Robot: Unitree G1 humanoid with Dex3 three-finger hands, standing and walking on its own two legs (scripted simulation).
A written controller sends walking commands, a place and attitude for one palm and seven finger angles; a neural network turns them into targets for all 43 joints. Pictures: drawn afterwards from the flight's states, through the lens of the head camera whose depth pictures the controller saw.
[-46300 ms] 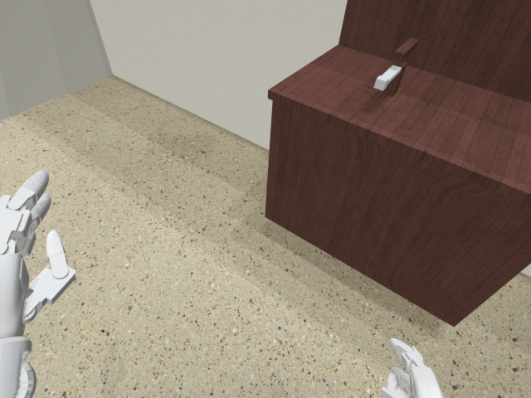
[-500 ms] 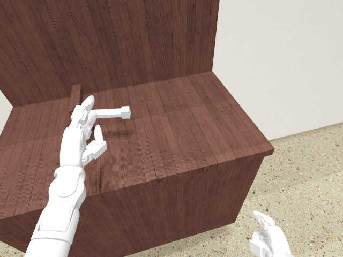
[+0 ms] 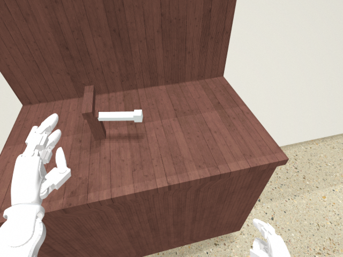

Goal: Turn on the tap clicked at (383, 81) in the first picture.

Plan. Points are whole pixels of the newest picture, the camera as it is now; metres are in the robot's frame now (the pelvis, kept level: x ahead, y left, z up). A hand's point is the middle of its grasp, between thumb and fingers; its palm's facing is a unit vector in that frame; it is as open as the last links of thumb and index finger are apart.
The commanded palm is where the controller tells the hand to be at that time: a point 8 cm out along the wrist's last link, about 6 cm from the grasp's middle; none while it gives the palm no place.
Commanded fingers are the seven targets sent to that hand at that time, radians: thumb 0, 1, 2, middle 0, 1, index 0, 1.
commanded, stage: draw the hand back beside the body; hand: left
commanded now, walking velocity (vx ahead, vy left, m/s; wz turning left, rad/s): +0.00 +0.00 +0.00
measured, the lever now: (138, 115) +0.50 +0.17 +0.05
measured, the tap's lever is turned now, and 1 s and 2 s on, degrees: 77 77 77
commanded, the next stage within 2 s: step back with the hand held close in 0.36 s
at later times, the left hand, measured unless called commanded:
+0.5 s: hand (58, 181) +0.20 +0.23 +0.15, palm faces +0.39 -0.86 -0.33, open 7.4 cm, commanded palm +0.15 +0.27 +0.17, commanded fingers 0.00 0.90 0.90 -0.20 -0.30 -0.20 -0.30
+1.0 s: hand (44, 199) +0.16 +0.25 +0.15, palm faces +0.33 -0.82 -0.47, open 7.4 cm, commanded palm +0.11 +0.28 +0.17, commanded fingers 0.00 0.90 0.90 -0.20 -0.30 -0.20 -0.30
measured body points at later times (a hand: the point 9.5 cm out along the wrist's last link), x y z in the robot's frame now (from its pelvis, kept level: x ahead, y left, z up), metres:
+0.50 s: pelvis -0.01 -0.01 +0.00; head -0.03 -0.03 +0.45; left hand +0.17 +0.28 +0.17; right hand +0.19 -0.22 -0.09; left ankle -0.03 +0.08 -0.75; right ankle +0.03 -0.09 -0.75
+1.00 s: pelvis -0.05 +0.01 -0.01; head -0.03 +0.00 +0.44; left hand +0.14 +0.29 +0.17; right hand +0.10 -0.25 -0.10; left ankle -0.03 +0.08 -0.75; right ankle +0.03 -0.09 -0.75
